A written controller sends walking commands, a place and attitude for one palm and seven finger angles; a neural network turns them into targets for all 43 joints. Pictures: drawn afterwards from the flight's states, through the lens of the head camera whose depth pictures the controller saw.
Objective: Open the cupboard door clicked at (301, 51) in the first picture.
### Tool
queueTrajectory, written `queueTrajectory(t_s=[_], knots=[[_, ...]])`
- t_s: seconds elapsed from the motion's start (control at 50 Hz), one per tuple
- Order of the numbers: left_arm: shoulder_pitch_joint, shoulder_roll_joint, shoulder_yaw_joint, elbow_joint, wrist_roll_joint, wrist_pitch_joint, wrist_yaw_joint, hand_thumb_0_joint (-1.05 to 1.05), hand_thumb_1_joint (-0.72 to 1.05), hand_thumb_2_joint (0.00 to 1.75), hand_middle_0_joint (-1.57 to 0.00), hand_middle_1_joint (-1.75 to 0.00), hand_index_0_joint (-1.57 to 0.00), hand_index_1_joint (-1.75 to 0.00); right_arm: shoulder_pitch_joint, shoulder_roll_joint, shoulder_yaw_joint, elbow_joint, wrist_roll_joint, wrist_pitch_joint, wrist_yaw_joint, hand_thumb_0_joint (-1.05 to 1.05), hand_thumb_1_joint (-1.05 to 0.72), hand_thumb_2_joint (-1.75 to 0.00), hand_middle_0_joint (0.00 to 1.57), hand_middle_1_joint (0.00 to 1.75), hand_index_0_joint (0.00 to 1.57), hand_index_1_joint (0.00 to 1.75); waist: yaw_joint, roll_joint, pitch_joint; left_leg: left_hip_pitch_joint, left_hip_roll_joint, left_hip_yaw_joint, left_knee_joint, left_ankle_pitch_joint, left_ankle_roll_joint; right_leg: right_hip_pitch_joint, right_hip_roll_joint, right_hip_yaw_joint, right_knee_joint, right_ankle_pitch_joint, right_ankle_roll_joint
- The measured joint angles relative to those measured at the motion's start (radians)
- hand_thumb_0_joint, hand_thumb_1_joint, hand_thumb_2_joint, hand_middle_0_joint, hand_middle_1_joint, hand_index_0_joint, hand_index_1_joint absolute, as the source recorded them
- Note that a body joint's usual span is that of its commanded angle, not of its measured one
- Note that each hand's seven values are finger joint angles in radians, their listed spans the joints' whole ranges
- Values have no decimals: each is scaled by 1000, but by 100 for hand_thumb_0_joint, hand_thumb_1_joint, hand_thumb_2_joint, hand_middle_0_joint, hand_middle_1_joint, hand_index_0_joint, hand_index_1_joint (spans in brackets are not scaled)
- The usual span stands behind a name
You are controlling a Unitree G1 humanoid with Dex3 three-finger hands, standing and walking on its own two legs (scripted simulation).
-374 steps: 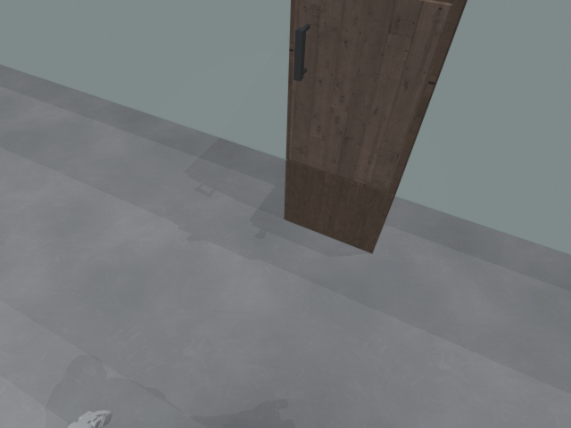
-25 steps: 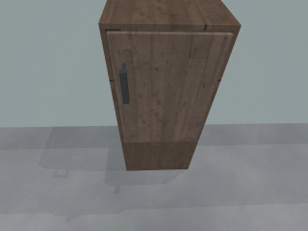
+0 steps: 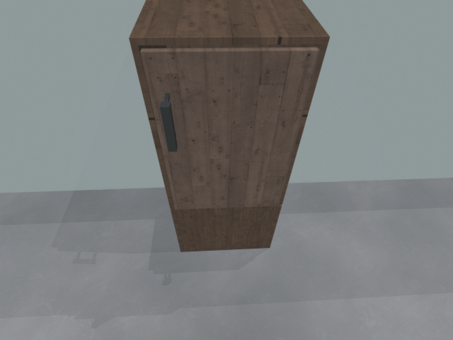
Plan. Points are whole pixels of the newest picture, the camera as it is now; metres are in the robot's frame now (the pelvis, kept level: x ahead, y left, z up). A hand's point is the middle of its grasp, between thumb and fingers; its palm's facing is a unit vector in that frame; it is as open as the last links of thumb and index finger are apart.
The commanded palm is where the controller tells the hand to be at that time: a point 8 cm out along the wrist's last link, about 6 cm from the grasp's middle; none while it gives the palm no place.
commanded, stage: come to a stop and stand still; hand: left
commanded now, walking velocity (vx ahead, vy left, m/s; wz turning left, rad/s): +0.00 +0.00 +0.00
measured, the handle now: (170, 123) +0.60 +0.17 +0.04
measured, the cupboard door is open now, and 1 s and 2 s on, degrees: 0 0 0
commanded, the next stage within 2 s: look again from close up in 0.08 s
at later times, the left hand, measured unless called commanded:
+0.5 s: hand out of the picture +0.03 +0.18 -0.18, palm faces +0.03 -0.98 -0.20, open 7.4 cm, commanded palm none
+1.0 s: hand (117, 275) +0.23 +0.21 -0.01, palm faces +0.20 -0.98 -0.04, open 7.8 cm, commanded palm +0.15 +0.26 -0.05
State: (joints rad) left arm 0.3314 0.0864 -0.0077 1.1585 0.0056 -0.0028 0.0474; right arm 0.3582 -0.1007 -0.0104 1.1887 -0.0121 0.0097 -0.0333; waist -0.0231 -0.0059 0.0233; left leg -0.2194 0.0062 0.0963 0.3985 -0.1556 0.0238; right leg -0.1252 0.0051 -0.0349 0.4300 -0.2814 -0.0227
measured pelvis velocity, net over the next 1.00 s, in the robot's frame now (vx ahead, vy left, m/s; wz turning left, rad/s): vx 0.02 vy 0.01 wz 0.04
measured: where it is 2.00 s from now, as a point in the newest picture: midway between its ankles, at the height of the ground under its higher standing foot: outside the picture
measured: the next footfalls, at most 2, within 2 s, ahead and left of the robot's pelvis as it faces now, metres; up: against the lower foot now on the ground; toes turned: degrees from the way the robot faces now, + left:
none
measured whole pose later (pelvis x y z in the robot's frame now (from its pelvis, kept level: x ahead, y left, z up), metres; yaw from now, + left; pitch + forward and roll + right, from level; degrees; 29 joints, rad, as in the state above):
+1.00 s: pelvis +0.02 +0.01 -0.04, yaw +2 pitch +8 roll +1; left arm 0.36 0.17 0.15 0.14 -0.20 -0.36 -0.09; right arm 0.21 -0.22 -0.04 0.70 0.00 -0.23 -0.02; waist -0.02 -0.01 -0.11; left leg -0.57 -0.02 0.07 0.77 -0.34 0.04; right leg -0.50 -0.01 -0.05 0.81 -0.45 -0.03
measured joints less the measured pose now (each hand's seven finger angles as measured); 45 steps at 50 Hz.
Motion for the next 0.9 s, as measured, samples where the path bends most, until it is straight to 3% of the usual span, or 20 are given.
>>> queueTrajectory(t_s=[0.18, 0.26, 0.42, 0.78, 0.8, 0.82, 0.86, 0.9], knots=[[17, -11, -2, 8, 1, -7, 1, 1, 91, 90, -19, -30, -20, -30, -40, 5, 1, -18, 1, -9, -4, 0, -91, -90, 19, 30, 20, 30, 10, -2, 1, 0, 8, -5, 6, -8, -8, 6, 9, -3, -7, -2, -7], [28, -11, -12, -27, 15, -35, 7, 1, 90, 90, -20, -30, -20, -30, -53, -21, 5, -75, -11, -1, 11, 1, -92, -90, 20, 30, 20, 30, 5, 36, 4, -77, 32, -40, 129, -66, -9, -18, 36, -24, 15, -12, -11], [2, 37, -2, -75, 11, -30, 3, 1, 90, 90, -20, -30, -20, -30, -54, -51, 9, -123, -12, -18, 10, 2, -93, -90, 19, 30, 20, 30, 7, 20, -6, -76, 3, -25, 165, -109, 9, -38, 3, -13, 96, -76, 5], [-65, 99, 2, -118, 13, -17, 2, 1, 91, 90, -19, -30, -20, -30, -135, -71, 20, -124, -5, -27, 12, 1, -92, -90, 20, 30, 20, 30, 21, -13, 3, -40, -15, -2, 125, -118, 23, -7, -15, 9, 55, -80, 26], [-15, 94, 26, -278, -23, 49, 2, 1, 90, 90, -19, -30, -20, -30, -121, -74, 17, -166, 6, -35, 12, 1, -92, -90, 20, 30, 20, 30, 17, -11, 3, -53, -13, -6, 136, -123, 23, -16, -14, 5, 58, -79, 26], [45, 93, 47, -478, -46, 72, 11, 2, 90, 90, -20, -30, -20, -30, -99, -74, 18, -212, 13, -79, 1, 1, -91, -90, 20, 30, 20, 30, 24, -20, 3, -54, -18, -2, 129, -120, 23, -36, -19, 7, 86, -79, 20], [132, 97, 53, -794, -85, 32, 51, 2, 89, 90, -20, -31, -21, -30, -70, -74, 11, -283, 28, -175, -16, 1, -91, -90, 20, 30, 20, 30, 23, -34, -18, -53, -38, 4, 99, -102, 23, -101, -39, 7, 188, -78, 11], [127, 93, 72, -967, -119, -35, 47, 2, 88, 89, -20, -32, -21, -32, -66, -80, -7, -357, 27, -229, -17, 1, -91, -90, 20, 30, 20, 30, 3, -29, -38, -92, -56, -15, 122, -97, 23, -156, -42, -3, 222, -87, 10]])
